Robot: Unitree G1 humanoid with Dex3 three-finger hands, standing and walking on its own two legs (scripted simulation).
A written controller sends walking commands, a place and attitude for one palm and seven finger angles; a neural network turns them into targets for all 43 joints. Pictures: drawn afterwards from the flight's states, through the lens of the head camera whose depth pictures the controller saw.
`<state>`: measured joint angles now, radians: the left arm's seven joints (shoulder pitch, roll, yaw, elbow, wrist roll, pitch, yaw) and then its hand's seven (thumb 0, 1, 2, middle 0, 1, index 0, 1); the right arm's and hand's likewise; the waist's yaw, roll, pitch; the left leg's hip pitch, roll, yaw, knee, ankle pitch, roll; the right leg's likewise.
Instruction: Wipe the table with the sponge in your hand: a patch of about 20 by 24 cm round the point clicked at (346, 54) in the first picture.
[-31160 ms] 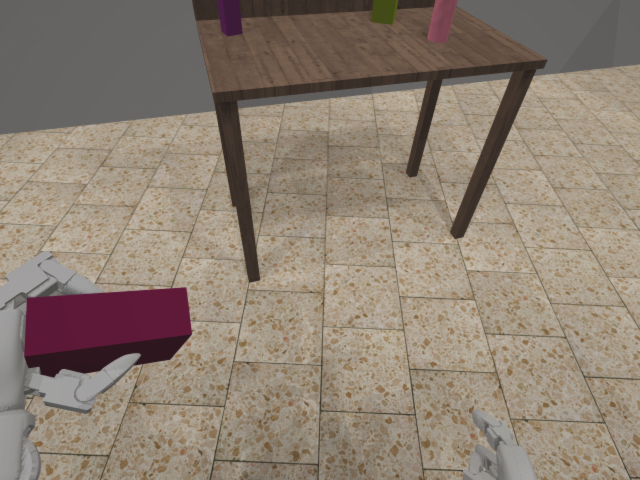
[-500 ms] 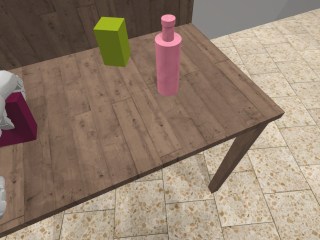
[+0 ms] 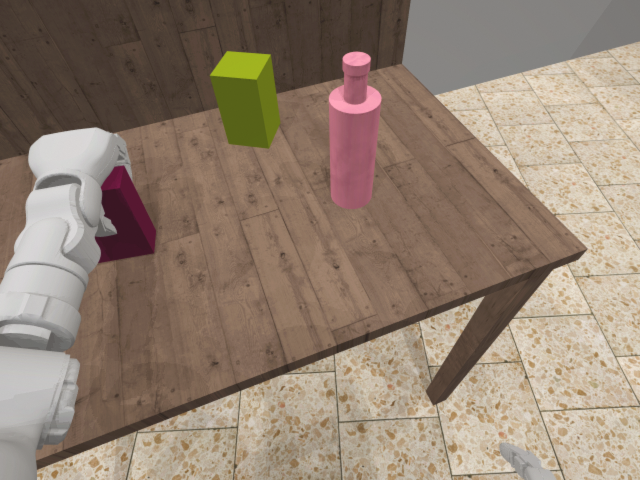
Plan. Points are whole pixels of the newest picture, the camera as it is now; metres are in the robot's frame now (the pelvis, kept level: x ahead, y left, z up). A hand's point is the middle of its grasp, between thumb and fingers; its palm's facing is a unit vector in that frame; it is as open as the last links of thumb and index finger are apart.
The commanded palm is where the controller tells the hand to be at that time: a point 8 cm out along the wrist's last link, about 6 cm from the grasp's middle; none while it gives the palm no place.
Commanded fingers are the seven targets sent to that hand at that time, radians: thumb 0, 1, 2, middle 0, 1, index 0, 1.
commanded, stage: slide across to the middle lane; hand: left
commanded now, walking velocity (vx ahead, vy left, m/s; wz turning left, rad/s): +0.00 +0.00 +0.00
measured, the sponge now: (106, 228) +0.41 +0.33 +0.07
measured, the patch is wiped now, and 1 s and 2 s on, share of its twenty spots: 0.50 0.75 0.90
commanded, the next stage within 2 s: wipe back along the middle lane in 0.02 s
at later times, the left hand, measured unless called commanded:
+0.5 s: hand (108, 211) +0.39 +0.29 +0.12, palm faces -0.04 +0.00 -1.00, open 9.2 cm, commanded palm +0.36 +0.28 +0.16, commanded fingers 0.00 0.10 1.30 -1.20 -1.60 -1.20 -1.60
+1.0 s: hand (108, 237) +0.35 +0.28 +0.12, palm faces +0.04 +0.00 -1.00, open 9.1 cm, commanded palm +0.31 +0.26 +0.15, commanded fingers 0.00 0.10 1.30 -1.20 -1.60 -1.20 -1.60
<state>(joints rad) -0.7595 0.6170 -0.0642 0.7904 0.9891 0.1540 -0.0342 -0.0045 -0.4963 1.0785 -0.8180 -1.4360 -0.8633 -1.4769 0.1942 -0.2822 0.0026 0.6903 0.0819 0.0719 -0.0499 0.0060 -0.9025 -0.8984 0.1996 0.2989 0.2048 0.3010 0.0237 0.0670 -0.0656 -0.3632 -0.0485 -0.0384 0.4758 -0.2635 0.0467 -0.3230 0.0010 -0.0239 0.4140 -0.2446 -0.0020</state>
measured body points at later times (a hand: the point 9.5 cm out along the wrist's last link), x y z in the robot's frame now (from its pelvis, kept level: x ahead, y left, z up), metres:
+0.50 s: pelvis +0.00 -0.02 +0.00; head +0.03 -0.05 +0.45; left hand +0.39 +0.29 +0.18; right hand +0.14 -0.28 -0.13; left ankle -0.03 +0.09 -0.74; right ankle -0.03 -0.13 -0.74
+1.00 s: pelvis +0.00 -0.01 +0.00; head +0.01 -0.04 +0.45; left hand +0.35 +0.27 +0.17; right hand +0.20 -0.24 -0.11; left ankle -0.03 +0.09 -0.74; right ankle -0.03 -0.13 -0.74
